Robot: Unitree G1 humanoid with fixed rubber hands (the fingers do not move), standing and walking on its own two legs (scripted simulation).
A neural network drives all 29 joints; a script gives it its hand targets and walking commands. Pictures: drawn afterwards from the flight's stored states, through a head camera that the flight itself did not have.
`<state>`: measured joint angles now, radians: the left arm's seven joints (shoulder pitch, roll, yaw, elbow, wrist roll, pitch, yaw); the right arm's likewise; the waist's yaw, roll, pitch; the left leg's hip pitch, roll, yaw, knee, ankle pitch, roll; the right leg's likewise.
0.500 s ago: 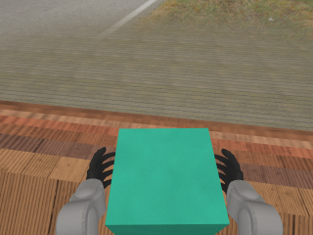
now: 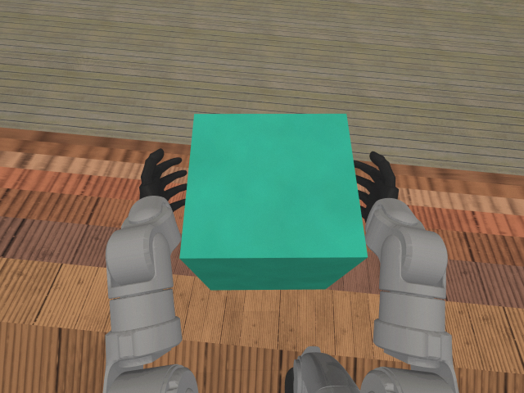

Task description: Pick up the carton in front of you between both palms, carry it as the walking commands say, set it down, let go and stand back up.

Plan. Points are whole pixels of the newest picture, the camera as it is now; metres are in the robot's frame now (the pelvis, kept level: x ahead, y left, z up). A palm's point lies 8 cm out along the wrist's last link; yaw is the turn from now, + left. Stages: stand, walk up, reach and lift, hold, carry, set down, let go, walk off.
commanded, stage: carry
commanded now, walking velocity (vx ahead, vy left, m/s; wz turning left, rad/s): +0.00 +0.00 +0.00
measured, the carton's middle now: (269, 214) +0.38 -0.01 +0.02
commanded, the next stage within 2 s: none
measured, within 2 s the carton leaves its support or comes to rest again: neither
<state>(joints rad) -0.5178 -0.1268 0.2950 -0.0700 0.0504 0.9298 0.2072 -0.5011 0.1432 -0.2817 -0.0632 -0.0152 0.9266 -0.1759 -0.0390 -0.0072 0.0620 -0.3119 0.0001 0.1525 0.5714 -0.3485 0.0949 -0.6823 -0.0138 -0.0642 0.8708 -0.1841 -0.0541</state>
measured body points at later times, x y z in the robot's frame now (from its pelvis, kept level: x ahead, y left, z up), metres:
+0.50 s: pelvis +0.16 +0.00 +0.01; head +0.18 +0.00 +0.46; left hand +0.50 +0.16 +0.10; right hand +0.50 -0.15 +0.10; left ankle +0.10 +0.10 -0.72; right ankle +0.15 -0.07 -0.72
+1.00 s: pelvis +0.13 +0.01 +0.00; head +0.12 +0.02 +0.45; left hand +0.46 +0.18 +0.10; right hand +0.47 -0.14 +0.10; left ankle +0.10 +0.10 -0.73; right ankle +0.15 -0.07 -0.73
